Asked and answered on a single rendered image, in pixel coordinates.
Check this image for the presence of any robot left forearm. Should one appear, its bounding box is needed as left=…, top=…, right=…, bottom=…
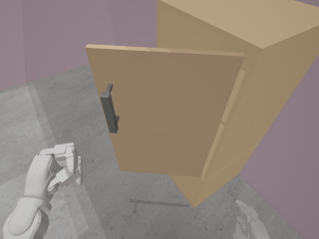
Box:
left=2, top=196, right=52, bottom=239

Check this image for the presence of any handle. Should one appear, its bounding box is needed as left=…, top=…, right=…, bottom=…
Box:
left=100, top=84, right=120, bottom=133

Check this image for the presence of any robot left hand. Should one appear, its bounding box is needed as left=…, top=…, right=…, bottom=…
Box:
left=23, top=142, right=83, bottom=202

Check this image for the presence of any robot right hand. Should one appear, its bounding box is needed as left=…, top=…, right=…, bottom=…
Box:
left=232, top=199, right=271, bottom=239

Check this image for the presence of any cupboard door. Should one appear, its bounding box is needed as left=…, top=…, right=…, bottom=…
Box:
left=85, top=44, right=245, bottom=177

